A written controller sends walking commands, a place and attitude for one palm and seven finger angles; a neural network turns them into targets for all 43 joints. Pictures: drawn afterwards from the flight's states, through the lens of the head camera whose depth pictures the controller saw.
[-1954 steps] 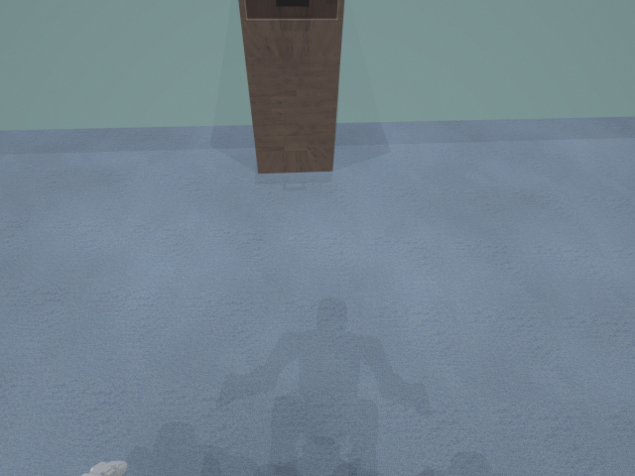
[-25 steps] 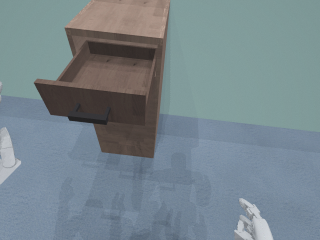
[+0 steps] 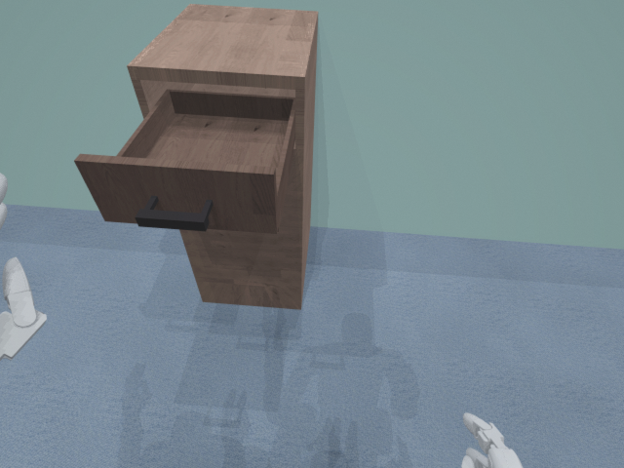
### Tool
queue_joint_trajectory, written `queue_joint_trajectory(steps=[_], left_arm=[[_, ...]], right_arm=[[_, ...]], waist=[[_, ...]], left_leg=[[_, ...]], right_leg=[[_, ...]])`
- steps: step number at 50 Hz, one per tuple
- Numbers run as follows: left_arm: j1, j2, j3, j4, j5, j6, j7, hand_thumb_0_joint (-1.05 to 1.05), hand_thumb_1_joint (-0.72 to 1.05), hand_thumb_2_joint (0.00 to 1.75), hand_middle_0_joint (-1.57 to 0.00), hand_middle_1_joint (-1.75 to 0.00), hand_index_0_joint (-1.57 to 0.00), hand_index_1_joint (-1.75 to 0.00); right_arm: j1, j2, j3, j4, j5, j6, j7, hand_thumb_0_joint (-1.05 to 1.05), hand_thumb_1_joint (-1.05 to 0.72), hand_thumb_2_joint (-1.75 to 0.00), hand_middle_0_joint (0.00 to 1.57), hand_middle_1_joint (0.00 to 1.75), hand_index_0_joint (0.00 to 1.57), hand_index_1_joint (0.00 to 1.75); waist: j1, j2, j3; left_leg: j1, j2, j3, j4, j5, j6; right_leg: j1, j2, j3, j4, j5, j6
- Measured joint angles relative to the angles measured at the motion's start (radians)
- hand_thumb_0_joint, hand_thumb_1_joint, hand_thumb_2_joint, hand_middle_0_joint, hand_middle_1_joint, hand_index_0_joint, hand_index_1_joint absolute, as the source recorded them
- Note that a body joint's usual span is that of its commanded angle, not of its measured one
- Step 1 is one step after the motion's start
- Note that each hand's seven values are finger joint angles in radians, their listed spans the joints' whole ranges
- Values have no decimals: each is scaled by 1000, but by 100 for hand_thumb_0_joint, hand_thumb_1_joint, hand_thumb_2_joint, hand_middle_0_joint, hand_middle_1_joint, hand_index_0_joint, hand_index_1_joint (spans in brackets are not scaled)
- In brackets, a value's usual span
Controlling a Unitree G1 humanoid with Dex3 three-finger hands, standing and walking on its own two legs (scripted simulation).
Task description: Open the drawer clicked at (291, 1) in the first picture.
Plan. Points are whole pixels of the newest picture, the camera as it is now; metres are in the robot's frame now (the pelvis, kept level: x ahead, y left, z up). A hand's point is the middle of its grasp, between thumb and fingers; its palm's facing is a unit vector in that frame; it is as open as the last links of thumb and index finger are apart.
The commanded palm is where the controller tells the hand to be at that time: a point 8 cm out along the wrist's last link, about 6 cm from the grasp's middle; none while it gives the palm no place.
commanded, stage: stop stepping back and stand still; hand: left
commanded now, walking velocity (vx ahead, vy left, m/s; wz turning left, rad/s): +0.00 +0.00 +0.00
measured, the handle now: (176, 211) +0.51 +0.25 +0.03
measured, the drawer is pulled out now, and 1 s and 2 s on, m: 0.29 0.29 0.29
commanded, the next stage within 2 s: let the arm hang, fingers relaxed in 0.42 s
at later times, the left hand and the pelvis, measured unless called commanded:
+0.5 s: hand (35, 304) +0.21 +0.25 +0.20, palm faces +0.38 -0.81 -0.44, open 7.4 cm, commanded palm none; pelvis +0.02 +0.01 +0.01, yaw +0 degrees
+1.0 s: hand out of the picture -0.06 +0.20 -0.16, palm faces +0.00 -0.98 -0.18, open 7.3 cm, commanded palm none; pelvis -0.01 +0.01 +0.02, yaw +1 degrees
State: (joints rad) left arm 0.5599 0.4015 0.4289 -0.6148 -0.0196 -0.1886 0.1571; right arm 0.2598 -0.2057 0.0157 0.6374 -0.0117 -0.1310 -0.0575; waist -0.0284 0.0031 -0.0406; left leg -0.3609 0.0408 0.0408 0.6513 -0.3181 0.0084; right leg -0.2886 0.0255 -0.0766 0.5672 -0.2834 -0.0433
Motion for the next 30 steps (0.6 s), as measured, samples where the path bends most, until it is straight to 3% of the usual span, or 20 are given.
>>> queue_joint_trajectory(steps=[3,6,11,26,28,30], left_arm=[[-12,-19,-26,-8,-5,1,-6,2,89,90,-21,-30,-21,-30],[10,-27,-26,-38,-8,-8,-3,2,89,90,-21,-30,-21,-30],[32,-2,-8,-45,-6,-15,0,2,89,90,-21,-30,-21,-30],[39,-5,-24,-34,-19,-13,-10,2,89,90,-21,-30,-21,-30],[-41,0,-96,124,20,-27,-49,1,89,90,-21,-30,-21,-30],[-157,-12,-193,390,45,50,-100,1,89,90,-20,-30,-20,-30]], right_arm=[[-11,-6,-11,23,7,19,6,1,-90,-90,21,30,21,30],[-10,-17,-13,10,6,23,3,2,-90,-90,21,30,21,30],[-28,-4,-15,-21,11,17,-10,2,-90,-90,21,30,21,30],[-70,21,17,-62,17,28,3,1,-90,-90,21,30,21,30],[-80,-7,-2,2,17,-13,37,1,-90,-90,21,30,21,30],[-106,-49,-13,72,10,15,61,1,-90,-90,21,30,21,30]], waist=[[4,-6,6],[-2,-11,10],[7,-42,20],[11,-12,18],[23,10,5],[37,33,-10]], left_leg=[[-11,-7,-3,74,-47,-1],[48,-4,4,-59,32,5],[79,-27,29,-104,42,15],[79,-20,29,-134,59,16],[50,-28,22,-111,58,22],[18,-43,24,-79,51,31]], right_leg=[[21,0,-7,-17,-11,-5],[38,-1,-12,-29,-15,4],[46,-25,10,-31,-20,25],[62,-16,10,-98,18,28],[29,-24,4,-60,14,34],[-11,-42,8,-4,-14,38]])
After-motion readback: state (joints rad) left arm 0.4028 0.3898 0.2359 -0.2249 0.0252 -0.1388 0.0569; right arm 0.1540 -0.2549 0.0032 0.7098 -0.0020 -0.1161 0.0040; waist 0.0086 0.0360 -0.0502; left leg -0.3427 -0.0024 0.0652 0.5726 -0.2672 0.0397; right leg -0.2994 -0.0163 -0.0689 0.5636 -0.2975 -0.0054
